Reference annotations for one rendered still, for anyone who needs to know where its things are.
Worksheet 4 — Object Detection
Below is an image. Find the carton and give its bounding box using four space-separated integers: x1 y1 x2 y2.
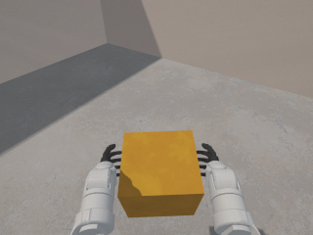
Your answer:
117 130 204 218

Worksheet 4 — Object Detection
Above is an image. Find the robot right forearm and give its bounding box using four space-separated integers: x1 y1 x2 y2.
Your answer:
205 161 261 235

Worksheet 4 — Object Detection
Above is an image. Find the robot left hand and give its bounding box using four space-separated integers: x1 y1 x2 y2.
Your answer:
100 144 122 177

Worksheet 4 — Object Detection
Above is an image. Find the robot left forearm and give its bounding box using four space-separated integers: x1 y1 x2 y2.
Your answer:
70 161 117 235

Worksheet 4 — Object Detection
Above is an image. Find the robot right hand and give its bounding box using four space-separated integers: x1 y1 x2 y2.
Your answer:
197 143 219 177

